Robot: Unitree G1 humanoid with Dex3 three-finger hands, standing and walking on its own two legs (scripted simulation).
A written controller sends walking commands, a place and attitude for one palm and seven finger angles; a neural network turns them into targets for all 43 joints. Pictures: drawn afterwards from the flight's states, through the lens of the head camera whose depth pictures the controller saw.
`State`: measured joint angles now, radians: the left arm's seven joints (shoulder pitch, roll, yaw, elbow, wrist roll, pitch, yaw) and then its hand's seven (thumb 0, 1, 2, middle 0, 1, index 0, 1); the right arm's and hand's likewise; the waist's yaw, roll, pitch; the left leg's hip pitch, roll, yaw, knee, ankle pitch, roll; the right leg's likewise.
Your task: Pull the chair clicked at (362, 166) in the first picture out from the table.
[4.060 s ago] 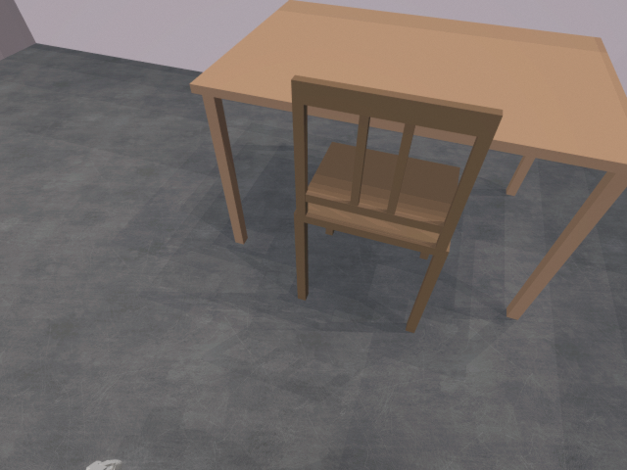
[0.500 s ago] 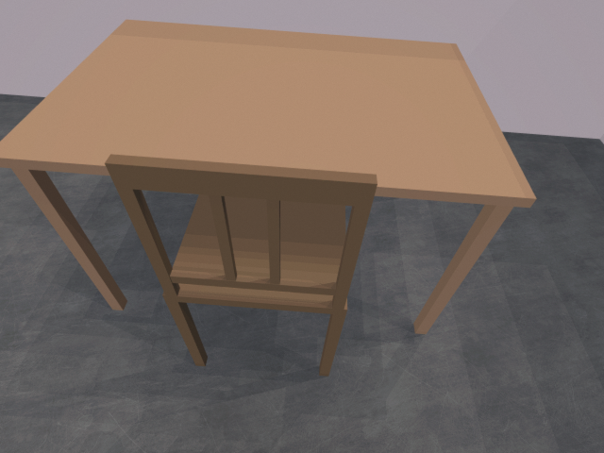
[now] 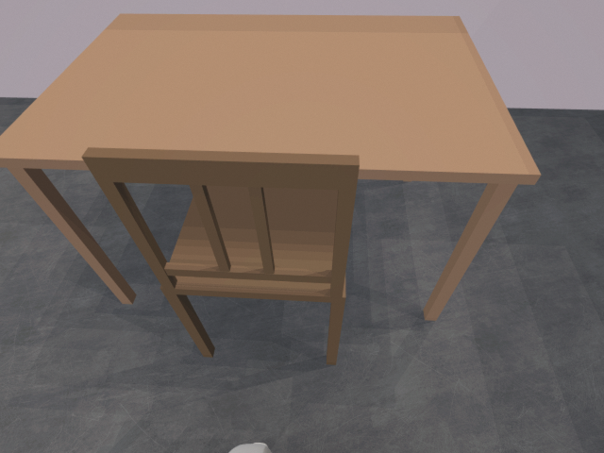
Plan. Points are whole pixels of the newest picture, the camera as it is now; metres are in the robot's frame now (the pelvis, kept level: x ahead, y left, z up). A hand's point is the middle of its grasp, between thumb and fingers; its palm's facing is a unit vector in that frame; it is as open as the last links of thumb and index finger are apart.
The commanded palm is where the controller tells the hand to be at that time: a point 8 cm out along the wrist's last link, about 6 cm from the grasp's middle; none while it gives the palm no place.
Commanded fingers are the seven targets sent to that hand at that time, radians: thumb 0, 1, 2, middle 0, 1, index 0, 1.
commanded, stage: come to a stop and stand still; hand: left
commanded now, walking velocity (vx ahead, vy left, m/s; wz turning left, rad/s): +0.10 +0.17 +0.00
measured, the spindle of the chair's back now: (212, 230) +0.50 +0.21 -0.08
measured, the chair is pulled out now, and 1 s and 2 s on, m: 0.00 0.00 0.00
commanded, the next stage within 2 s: look again from close up in 0.68 s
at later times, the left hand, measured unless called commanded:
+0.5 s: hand out of the picture +0.06 +0.20 -0.16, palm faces -0.02 -0.98 -0.20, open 7.4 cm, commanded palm none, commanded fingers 0.00 0.90 0.90 -0.20 -0.30 -0.20 -0.30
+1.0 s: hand out of the picture -0.02 +0.21 -0.16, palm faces +0.00 -0.99 -0.17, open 7.4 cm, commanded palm none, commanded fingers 0.00 0.90 0.90 -0.20 -0.30 -0.20 -0.30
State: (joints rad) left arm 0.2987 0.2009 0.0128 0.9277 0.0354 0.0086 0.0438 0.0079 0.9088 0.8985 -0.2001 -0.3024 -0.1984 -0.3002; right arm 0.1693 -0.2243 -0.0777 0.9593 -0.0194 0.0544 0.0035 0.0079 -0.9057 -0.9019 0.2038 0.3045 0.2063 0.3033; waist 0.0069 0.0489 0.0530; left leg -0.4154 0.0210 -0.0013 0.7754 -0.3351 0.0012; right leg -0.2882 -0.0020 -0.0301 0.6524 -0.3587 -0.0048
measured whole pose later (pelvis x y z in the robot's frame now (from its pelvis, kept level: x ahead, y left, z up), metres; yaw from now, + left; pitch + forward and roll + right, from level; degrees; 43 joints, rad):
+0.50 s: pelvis +0.01 +0.03 +0.01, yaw -1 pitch -1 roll +0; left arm 0.23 0.18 -0.01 0.99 0.02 0.00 0.04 0.01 0.91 0.90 -0.20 -0.30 -0.20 -0.30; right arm 0.19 -0.16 -0.01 1.05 -0.01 0.00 -0.01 0.01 -0.93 -0.90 0.20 0.30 0.21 0.30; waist -0.01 -0.02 0.05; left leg -0.20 -0.03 0.09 0.50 -0.28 0.06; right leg -0.19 -0.04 0.00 0.49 -0.28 0.04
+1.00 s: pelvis +0.00 +0.05 +0.02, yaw -1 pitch -2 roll +0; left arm 0.33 0.15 -0.02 1.12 0.02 0.00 0.05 0.01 0.91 0.90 -0.20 -0.30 -0.20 -0.30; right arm 0.25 -0.14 0.00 1.15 0.00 -0.01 -0.02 0.01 -0.91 -0.90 0.20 0.30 0.20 0.30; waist 0.00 -0.03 0.04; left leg -0.15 -0.08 0.10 0.39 -0.22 0.10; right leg -0.15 -0.08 0.02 0.42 -0.23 0.07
